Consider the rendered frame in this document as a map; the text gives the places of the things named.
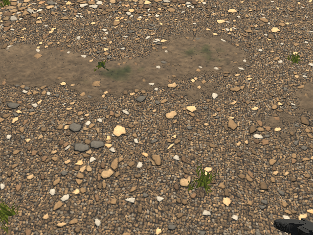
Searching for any right robot hand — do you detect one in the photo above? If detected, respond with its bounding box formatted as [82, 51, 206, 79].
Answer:
[274, 218, 313, 235]

